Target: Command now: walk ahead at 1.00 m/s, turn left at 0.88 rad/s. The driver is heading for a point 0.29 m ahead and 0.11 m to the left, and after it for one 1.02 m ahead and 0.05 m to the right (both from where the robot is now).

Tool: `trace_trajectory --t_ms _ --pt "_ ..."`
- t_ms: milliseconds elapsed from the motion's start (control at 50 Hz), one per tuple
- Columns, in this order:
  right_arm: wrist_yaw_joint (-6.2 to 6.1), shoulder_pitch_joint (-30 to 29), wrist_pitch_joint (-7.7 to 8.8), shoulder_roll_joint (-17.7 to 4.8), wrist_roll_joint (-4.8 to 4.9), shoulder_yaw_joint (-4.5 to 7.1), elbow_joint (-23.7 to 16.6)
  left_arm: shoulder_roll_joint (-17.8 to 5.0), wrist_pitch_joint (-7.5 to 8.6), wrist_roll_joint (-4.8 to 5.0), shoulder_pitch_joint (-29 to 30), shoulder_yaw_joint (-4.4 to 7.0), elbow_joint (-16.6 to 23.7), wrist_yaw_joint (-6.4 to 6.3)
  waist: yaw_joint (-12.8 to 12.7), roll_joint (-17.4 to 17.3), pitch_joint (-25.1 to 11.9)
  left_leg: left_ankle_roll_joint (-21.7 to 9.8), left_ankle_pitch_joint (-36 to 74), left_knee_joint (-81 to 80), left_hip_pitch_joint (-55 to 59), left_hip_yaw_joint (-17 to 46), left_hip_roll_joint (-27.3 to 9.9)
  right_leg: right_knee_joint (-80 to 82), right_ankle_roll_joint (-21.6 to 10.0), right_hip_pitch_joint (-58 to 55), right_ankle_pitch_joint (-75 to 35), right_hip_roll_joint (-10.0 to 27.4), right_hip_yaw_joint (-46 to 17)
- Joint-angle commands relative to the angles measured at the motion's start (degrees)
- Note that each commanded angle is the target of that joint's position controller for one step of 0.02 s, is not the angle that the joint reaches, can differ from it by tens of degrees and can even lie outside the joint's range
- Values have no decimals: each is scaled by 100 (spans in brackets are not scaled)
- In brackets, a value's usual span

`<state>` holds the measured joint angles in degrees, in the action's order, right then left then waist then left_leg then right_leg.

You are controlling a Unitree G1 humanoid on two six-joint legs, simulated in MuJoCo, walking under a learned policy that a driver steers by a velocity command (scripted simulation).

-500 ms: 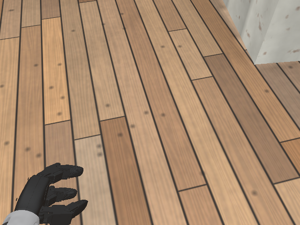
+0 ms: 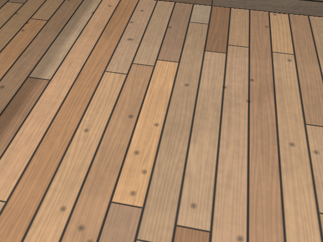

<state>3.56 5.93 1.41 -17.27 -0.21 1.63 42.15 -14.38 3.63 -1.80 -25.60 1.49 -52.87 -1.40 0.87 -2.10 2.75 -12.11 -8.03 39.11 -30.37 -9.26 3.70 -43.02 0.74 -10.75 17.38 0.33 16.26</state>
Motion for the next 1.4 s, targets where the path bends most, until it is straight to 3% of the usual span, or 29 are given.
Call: trace_trajectory --t_ms 20,40,80,120,200,220,300,340,380,400,420,440,460,480,500,600,740,880,900,940,960,980,1020,1140,1220,1320,1360,1380,1400 --pt "-215 2134 -208 -1887 -90 630 469 -465 188 -15 802 49 1504 97 336 -1502 -1062 -1510 627 -766 5015 4067 -1235 -5881 117 5475 1103 -523 -1281" --pt "-256 2013 -200 -1858 -99 691 233 -649 347 -32 944 -21 1699 91 572 -723 -1714 -1940 -1497 -2176 5359 5776 -1850 -5753 15 6121 924 -333 -2211" --pt "-348 1738 -96 -1002 -122 495 388 -901 417 -78 1497 -6 1686 110 91 794 -194 -1190 -1927 -2797 3355 5235 -1591 -4219 -26 5809 307 269 -2283" --pt "-406 1405 102 -955 -51 419 326 -816 175 -234 1455 -67 1640 94 -339 986 339 -974 791 -2612 1928 4085 -1118 -3478 204 5013 354 481 -2183" --pt "-334 1380 299 -946 15 397 364 -447 -18 -117 1823 -197 1856 151 -339 746 118 -305 4731 -2205 1063 2157 -202 -1155 318 3835 -675 404 -1449" --pt "-489 1354 342 -307 344 269 220 -350 248 172 2692 -153 2110 109 95 805 51 -20 3857 -2062 988 2113 -114 -289 376 3804 -1299 188 -1538" --pt "-684 2322 168 -547 86 224 737 -241 461 207 3162 -100 2194 265 675 -244 -435 563 2705 -1949 2130 1922 -318 1563 24 3266 -3855 -368 -1295" --pt "-681 2230 145 -494 -64 201 741 -565 459 202 2775 71 2090 330 405 -450 -637 811 3340 -1314 2572 1848 -428 1593 -239 2890 -3564 -644 -1294" --pt "-727 1317 133 -761 -129 286 463 -917 481 268 1115 263 1616 375 -684 -534 -1034 1151 4220 466 2474 1513 -417 1779 -386 1737 -3533 -616 -1426" --pt "-724 817 136 -644 -269 256 162 -1099 465 218 -88 304 1270 357 -1204 118 -1595 1368 1847 2828 1755 1220 6 1728 -625 569 -4946 205 -2301" --pt "-605 2141 131 42 -312 100 73 -1264 440 -36 423 231 1508 357 -134 1717 -2245 1778 -2991 4814 -207 1536 695 1190 -1804 -1137 -6718 1657 -4911" --pt "-450 2662 166 -272 -118 60 89 -1290 346 -31 950 339 1775 343 -115 1279 -2877 1684 -2416 5333 -723 2276 394 1904 -2335 -1267 -4752 2079 -6194" --pt "-419 1869 156 -692 21 151 -85 -1098 210 91 1458 362 2059 267 -243 621 -2137 1586 -2028 5303 -1032 2194 155 2150 -2235 -420 -2695 1823 -5906" --pt "-447 1132 133 -839 -50 219 -276 -889 70 188 1775 289 2111 218 -172 -335 -1221 1480 -1712 4851 -1101 1965 33 2518 -1918 894 -1547 1342 -5353" --pt "-507 892 73 -811 -123 236 -431 -934 20 201 1800 256 2151 191 -46 -482 -917 1456 -1564 4491 -981 1916 -20 2715 -1815 1692 -1167 1110 -5242" --pt "-648 750 16 -282 -199 153 -628 -1116 -140 250 1507 376 1994 101 117 318 -845 1600 -1230 2159 -300 1776 -6 2560 -1353 2743 -2619 208 -4398" --pt "-657 -247 -4 -398 -10 241 -825 -1295 -587 395 1270 551 2037 -196 -200 1000 -892 1721 -479 697 -239 2120 175 2523 -722 2296 -439 -73 -4938" --pt "-475 -448 299 -594 90 386 -737 -1193 -669 365 1301 642 2253 -162 -235 1291 -748 1525 -375 -1371 1056 2186 178 2016 -773 1892 -1233 -126 -5677" --pt "-469 -264 309 -623 106 422 -648 -1107 -671 416 1380 608 2291 -138 -109 1093 -799 1417 234 -2062 1627 2139 -58 1683 -641 2108 -732 -326 -5557" --pt "-523 -424 164 -998 -89 460 -808 -722 -677 394 885 463 2317 -92 -444 -751 -1150 379 1980 -1978 3103 3549 -1899 -172 -183 3711 2008 -1261 -3914" --pt "-496 -234 129 -863 -273 467 -782 -1280 -618 403 770 610 2384 -28 -438 -1287 -1207 -242 2177 -2029 2780 4183 -2577 -1393 86 4135 2125 -1095 -3415" --pt "-511 -415 116 -608 -190 422 -879 -1676 -618 374 748 714 2241 5 -396 -864 -918 -226 1811 -2034 2563 3764 -2398 -1945 315 4295 1640 -766 -3206" --pt "-577 -549 11 -437 -54 350 -942 -1520 -729 334 682 704 1999 -56 -348 -283 -599 187 843 -1909 2310 2854 -1708 -2635 444 4473 910 -592 -2935" --pt "-568 -6 -136 -532 -116 279 -756 -970 -657 325 1205 454 2210 -136 18 -558 -536 -198 2082 -1969 2576 2127 -1517 -2660 695 4723 636 -328 -2251" --pt "-482 426 -54 -815 67 362 -577 -802 -509 282 1286 310 2217 21 182 -980 -727 -59 -2226 -2843 2635 2640 -1673 -1316 468 4412 521 49 -1867" --pt "-363 723 107 -936 233 365 -376 -736 -132 258 1387 242 2074 117 63 -754 -163 -61 -2096 -2967 1544 2635 -1644 967 -60 2752 645 -70 -1523" --pt "-335 610 66 -857 316 323 -404 -691 -10 321 870 261 1834 120 -345 -469 49 57 -2171 -2579 854 2623 -1422 2391 -306 1673 -417 -97 -1378" --pt "-258 613 -30 -669 -166 393 -300 -756 -104 -181 64 232 1518 130 -706 161 -349 401 -2364 -1562 -126 2003 -769 2484 -400 50 -99 -117 -1387" --pt "-235 208 -2 -21 -159 233 -616 -1094 -106 -255 -649 307 1456 87 -1123 1328 -542 728 -2559 320 -1413 1354 -99 3031 -461 -868 1562 1423 -3050"
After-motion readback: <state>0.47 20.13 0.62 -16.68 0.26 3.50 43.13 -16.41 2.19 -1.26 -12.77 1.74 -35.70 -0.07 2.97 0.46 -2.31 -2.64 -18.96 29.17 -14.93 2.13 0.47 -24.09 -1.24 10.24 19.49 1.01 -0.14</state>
